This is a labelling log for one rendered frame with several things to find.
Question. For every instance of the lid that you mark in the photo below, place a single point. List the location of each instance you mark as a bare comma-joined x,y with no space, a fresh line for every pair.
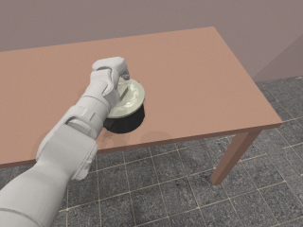
131,102

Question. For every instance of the left robot upper arm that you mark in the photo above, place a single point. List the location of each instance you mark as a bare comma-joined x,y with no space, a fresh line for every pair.
34,198

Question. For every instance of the left robot hand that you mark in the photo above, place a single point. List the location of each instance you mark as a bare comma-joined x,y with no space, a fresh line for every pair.
120,66

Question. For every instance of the pot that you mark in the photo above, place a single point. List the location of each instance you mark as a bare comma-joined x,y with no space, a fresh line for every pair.
125,124

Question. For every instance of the left robot forearm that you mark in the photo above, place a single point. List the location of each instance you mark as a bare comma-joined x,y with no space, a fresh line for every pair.
88,115

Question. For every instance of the table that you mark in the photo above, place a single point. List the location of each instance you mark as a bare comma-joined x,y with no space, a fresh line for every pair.
195,88

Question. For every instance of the knob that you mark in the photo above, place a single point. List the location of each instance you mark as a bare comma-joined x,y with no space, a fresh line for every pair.
122,89

